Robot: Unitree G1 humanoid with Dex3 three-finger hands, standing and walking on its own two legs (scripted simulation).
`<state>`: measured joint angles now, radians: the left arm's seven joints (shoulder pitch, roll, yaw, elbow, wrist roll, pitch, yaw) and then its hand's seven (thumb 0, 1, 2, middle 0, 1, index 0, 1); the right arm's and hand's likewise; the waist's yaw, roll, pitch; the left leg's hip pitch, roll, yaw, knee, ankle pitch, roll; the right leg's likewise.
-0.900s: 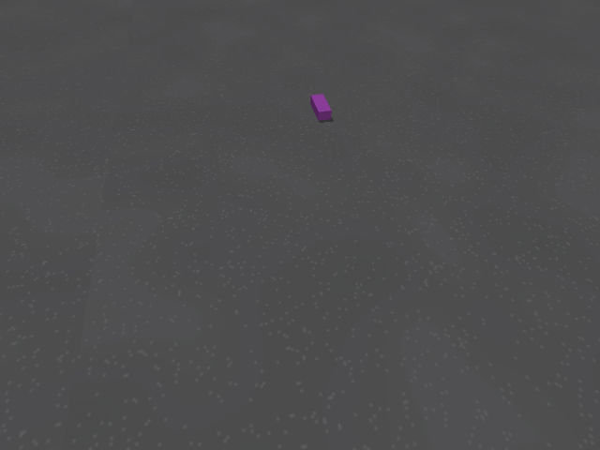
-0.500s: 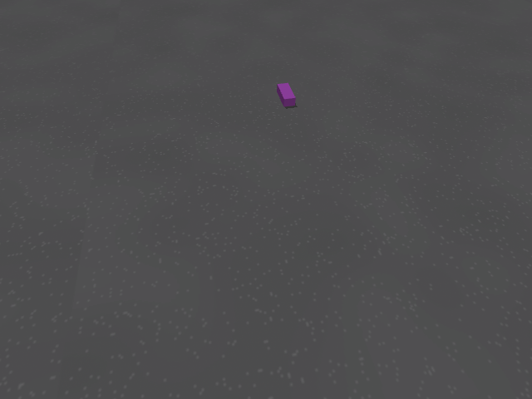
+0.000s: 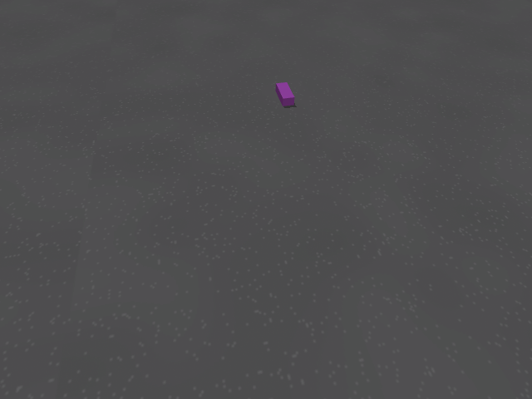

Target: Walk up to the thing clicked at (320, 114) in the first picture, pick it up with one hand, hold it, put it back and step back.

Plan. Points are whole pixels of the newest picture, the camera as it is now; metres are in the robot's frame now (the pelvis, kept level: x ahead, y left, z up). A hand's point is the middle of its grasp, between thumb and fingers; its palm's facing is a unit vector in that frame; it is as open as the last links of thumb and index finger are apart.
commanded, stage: stand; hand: left
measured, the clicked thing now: (284, 94) +2.03 -0.10 -0.75
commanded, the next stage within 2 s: walk up in 0.22 s
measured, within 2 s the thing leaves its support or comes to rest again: neither
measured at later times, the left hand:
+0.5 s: hand (109, 378) +0.18 +0.26 -0.12, palm faces -0.25 -0.85 -0.46, open 7.4 cm
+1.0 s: hand (177, 236) +0.47 +0.21 -0.15, palm faces -0.50 -0.71 -0.50, open 7.4 cm
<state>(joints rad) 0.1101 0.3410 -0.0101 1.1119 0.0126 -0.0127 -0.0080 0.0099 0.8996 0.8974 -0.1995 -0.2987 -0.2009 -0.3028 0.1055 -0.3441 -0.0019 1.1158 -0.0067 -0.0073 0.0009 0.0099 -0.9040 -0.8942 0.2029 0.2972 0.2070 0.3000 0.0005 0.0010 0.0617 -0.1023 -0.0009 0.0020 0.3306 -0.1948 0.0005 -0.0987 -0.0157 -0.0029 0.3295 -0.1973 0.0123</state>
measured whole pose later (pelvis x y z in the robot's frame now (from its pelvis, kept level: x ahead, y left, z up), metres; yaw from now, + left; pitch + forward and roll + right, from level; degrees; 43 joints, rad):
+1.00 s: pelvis +0.33 -0.05 -0.03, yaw -32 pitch +1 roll -3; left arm 0.44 0.43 0.03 0.92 0.02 -0.12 0.01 0.01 0.89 0.90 -0.21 -0.30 -0.21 -0.30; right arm 0.09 -0.53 -0.11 0.75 -0.05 0.04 0.17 0.01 -0.90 -0.89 0.20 0.30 0.21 0.30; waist 0.02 0.13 0.03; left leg -0.61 0.13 -0.06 0.72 -0.12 -0.04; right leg -0.02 -0.09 0.08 0.43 -0.44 0.09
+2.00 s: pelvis +0.87 -0.02 -0.04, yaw -54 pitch +0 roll -2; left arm 0.34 0.51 0.07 0.96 0.01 -0.05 0.11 0.01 0.90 0.90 -0.20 -0.30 -0.20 -0.30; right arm 0.18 -0.43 -0.11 0.74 -0.06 0.05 0.10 0.01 -0.91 -0.89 0.20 0.30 0.21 0.30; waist -0.03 0.03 0.10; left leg -0.43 0.09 0.05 0.82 -0.38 -0.01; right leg -0.55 -0.06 0.10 1.19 -0.46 -0.06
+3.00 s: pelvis +1.26 +0.10 -0.04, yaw -69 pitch -1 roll +0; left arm 0.29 0.40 0.03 0.87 -0.01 -0.07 0.10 0.01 0.89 0.90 -0.21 -0.30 -0.21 -0.30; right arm 0.33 -0.42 -0.11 0.70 -0.08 0.10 0.06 0.01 -0.90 -0.89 0.21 0.30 0.21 0.30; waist -0.09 0.07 0.14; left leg -0.34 -0.03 0.17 0.80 -0.45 0.10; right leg -0.44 0.02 -0.11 0.74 -0.28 -0.06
